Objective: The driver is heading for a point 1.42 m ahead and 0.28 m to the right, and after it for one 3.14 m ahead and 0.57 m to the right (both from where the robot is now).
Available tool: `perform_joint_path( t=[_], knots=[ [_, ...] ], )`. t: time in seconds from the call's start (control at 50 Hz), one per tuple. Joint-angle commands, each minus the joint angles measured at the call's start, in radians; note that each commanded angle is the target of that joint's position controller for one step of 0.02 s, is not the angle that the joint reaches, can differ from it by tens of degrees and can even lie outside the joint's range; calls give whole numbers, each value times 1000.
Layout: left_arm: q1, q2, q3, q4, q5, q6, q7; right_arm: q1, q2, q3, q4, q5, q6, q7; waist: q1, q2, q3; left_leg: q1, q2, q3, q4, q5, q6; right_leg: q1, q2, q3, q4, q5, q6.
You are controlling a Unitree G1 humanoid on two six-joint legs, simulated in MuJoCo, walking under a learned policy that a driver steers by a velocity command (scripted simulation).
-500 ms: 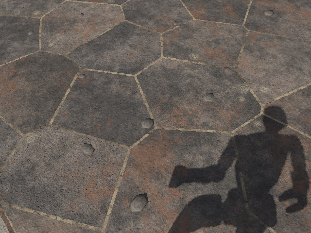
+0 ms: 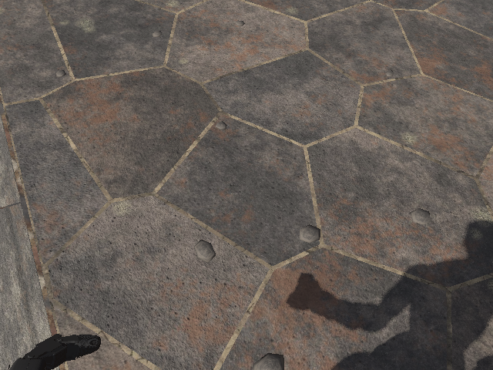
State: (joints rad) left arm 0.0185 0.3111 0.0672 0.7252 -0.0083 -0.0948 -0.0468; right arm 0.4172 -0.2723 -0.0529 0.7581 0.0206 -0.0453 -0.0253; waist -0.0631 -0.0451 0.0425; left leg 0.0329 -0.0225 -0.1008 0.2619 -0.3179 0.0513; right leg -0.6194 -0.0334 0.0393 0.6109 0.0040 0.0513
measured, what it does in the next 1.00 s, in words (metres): walks ahead, turning right: right foot, then left foot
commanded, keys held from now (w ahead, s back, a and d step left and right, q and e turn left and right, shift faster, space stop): w+q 0.02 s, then w+e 0.98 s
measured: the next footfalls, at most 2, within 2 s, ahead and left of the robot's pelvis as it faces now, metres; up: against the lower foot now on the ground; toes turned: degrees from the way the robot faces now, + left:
right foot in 0.14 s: +0.28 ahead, -0.13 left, +0.00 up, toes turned +4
left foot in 0.60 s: +0.53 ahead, +0.10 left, +0.00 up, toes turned -12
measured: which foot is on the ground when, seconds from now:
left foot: down 0.00-0.16, up 0.18-0.58, down 0.60-1.00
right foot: up 0.00-0.12, down 0.14-0.60, up 0.62-1.00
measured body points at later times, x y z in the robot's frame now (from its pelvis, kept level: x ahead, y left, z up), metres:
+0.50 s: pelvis +0.29 -0.03 +0.00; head +0.32 -0.03 +0.45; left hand +0.32 +0.26 -0.12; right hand +0.51 -0.27 -0.07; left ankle +0.46 +0.13 -0.71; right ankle +0.24 -0.13 -0.74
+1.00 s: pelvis +0.54 -0.04 -0.01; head +0.57 -0.05 +0.44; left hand +0.84 +0.10 -0.08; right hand +0.44 -0.32 -0.12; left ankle +0.49 +0.11 -0.74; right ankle +0.65 -0.23 -0.70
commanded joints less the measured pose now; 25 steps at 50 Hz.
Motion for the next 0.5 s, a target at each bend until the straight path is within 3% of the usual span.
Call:
perform_joint_path(
  t=[0.02,0.06,0.1,0.12,0.14,0.16,0.18,0.2,0.22,0.24,0.26,0.28,0.32,0.36,0.42,0.5],
  knots=[
    [-176,61,7,-121,-9,-26,-8,19,-210,-62,-46,11,-10,-12,-11,168,66,-119,207,-158,-67,259,129,55,41,-13,-102,68,-9],
    [-118,79,11,-99,-9,-33,-14,10,-198,-62,-37,5,-10,-15,12,189,47,-44,244,-147,-46,325,115,78,24,-8,-120,71,-35],
    [-42,113,26,-76,-9,-31,-10,1,-199,-63,-37,-7,-3,-12,45,221,-4,27,243,-116,62,598,94,157,51,-55,-111,-22,-77],
    [57,141,42,-48,-7,-27,-1,-2,-192,-59,-36,-12,4,-9,98,217,-80,34,205,-75,211,791,75,293,88,-98,-122,-46,-112],
    [194,165,52,-20,-1,-21,6,3,-170,-47,-38,-17,8,-9,165,202,-184,-61,163,-38,416,819,46,519,58,-78,-87,-36,-155],
    [338,245,66,-2,23,-20,8,110,-82,-20,-61,-26,5,-6,147,-22,-370,-382,55,-24,804,454,-12,901,-190,323,-67,-132,-308],
    [395,222,62,40,5,-23,-11,157,-51,-4,-53,-3,-12,-1,127,-290,-462,-601,-86,-58,1063,-225,-51,1032,-321,789,-300,-362,-417],
    [313,156,41,32,-21,-23,-13,57,-141,-21,-72,17,-27,6,134,-172,-300,-723,-12,-84,1142,-206,-34,935,-302,761,-356,-495,-375],
    [259,124,32,16,-17,-17,-7,-71,-166,-21,-100,23,-41,11,141,-63,-182,-734,35,-52,1117,-132,-19,789,-263,606,-356,-454,-339],
    [217,116,27,11,-5,-12,-1,-145,-157,-17,-119,5,-56,13,118,26,-98,-719,72,-28,1038,-74,-12,640,-222,503,-371,-336,-322],
    [194,101,21,4,6,-12,4,-166,-157,-23,-124,-15,-62,12,92,33,-73,-677,106,-27,956,-28,-11,556,-186,437,-383,-238,-313],
    [186,97,17,0,12,-9,10,-153,-144,-21,-123,-22,-62,15,68,5,-70,-637,116,-25,915,-8,-16,507,-160,410,-401,-190,-317],
    [196,95,17,2,0,-8,22,-133,-116,-12,-126,-30,-58,18,46,-28,-63,-614,123,-4,811,-13,-41,452,-143,361,-432,-138,-339],
    [213,121,24,7,-11,-7,35,-191,-90,2,-153,-38,-54,17,54,-27,-28,-604,119,27,665,16,-72,379,-132,303,-456,-106,-343],
    [247,152,36,11,-19,5,48,-305,-65,17,-179,-34,-63,23,98,-18,-11,-522,81,45,439,237,-99,312,-83,232,-443,-105,-298],
    [327,155,39,24,-30,27,55,-390,-92,7,-205,-14,-73,32,130,-26,-26,-438,35,28,286,344,-114,351,-92,280,-368,-161,-256]
  ],
)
